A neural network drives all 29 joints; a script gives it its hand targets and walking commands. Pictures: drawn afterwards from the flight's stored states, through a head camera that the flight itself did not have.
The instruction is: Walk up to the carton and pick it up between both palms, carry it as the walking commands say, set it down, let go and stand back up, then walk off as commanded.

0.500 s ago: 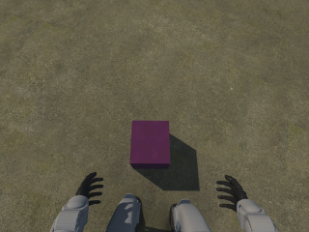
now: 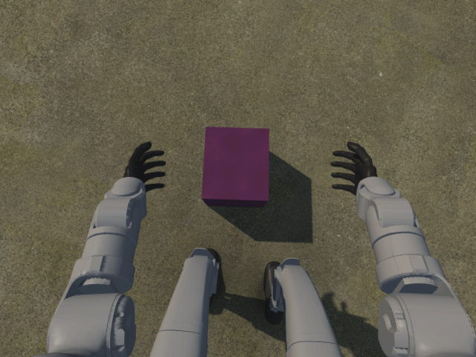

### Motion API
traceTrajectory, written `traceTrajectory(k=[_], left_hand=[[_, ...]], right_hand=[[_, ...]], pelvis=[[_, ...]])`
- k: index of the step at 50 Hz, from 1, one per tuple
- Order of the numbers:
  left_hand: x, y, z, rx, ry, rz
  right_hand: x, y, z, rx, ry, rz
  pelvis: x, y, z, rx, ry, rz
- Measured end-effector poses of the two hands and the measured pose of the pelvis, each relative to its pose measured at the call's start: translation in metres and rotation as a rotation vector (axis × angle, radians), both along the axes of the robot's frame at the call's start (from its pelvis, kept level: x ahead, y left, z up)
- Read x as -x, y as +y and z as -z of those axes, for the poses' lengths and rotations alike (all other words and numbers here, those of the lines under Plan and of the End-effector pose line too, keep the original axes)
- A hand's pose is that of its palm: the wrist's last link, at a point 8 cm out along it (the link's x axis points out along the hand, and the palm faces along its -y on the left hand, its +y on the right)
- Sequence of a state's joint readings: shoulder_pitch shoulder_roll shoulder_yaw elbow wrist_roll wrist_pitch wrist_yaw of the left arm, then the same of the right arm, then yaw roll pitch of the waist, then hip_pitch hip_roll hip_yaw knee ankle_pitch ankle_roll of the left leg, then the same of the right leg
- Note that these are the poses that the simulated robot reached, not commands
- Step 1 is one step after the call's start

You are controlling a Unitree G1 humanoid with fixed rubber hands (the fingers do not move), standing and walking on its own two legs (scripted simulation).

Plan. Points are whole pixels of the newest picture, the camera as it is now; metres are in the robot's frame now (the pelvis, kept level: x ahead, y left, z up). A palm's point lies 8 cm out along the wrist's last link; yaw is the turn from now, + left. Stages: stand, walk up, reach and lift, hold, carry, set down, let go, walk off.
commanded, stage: reach and lift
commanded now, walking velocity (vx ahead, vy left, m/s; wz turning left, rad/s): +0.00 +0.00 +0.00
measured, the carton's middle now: (236, 169) +0.52 +0.05 -0.59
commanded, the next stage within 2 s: none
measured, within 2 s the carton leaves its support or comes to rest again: neither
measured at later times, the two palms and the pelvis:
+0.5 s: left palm (149, 110) +0.51 +0.22 -0.13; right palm (348, 117) +0.53 -0.16 -0.13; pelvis +0.03 +0.01 -0.02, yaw -1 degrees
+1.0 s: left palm (160, 127) +0.52 +0.23 -0.24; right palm (325, 130) +0.54 -0.15 -0.23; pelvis +0.01 +0.01 -0.10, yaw -1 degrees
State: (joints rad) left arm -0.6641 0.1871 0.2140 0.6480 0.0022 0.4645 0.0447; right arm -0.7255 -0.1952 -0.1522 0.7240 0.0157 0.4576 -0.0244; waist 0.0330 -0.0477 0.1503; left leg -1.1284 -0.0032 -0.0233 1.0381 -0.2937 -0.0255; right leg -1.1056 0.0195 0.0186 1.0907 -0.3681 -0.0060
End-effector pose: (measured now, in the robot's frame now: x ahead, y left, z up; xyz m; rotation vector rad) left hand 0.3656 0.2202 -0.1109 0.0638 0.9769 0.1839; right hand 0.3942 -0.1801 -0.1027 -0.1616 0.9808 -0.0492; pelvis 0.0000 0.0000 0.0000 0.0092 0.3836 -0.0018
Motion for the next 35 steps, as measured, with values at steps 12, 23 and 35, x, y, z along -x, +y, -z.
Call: traceTrajectory(k=[12, 23, 35], left_hand=[[-0.084, 0.002, 0.0, 0.023, -0.197, 0.004], [-0.14, 0.001, 0.019, 0.02, -0.309, -0.019], [-0.146, 0.008, 0.03, 0.011, -0.323, 0.011]], right_hand=[[-0.079, 0.01, 0.0, -0.013, -0.212, 0.029], [-0.126, 0.015, 0.03, -0.055, -0.329, 0.04], [-0.142, 0.028, 0.035, -0.055, -0.326, 0.035]], pelvis=[[-0.034, 0.005, 0.008, 0.003, 0.211, -0.01], [-0.033, 0.009, 0.018, -0.001, 0.344, 0.019], [-0.024, 0.012, 0.024, 0.006, 0.383, 0.01]])
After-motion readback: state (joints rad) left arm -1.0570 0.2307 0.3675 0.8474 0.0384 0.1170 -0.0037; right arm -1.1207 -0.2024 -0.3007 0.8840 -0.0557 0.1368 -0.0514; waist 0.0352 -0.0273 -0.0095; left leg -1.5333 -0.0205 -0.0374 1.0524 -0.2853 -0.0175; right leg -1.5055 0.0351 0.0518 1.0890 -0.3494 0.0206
